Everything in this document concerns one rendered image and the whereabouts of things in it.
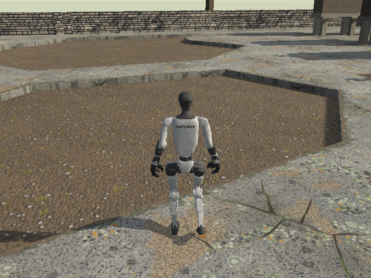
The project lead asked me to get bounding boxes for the robot right hand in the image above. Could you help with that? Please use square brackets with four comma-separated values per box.
[207, 162, 220, 174]

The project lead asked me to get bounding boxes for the right robot upper arm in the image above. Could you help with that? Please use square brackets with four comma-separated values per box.
[198, 117, 213, 149]

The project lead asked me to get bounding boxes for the left robot upper arm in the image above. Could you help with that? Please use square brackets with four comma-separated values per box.
[158, 116, 174, 149]

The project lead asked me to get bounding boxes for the robot head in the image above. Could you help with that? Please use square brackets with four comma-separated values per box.
[176, 92, 195, 119]

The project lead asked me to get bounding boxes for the robot left hand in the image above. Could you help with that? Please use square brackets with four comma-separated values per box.
[150, 164, 163, 177]

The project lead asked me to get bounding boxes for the left robot forearm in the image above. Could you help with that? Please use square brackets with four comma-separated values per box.
[152, 140, 163, 166]

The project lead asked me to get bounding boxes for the robot left thigh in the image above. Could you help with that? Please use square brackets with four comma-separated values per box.
[165, 161, 179, 201]

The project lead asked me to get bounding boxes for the right robot forearm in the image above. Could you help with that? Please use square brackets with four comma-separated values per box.
[208, 140, 219, 164]

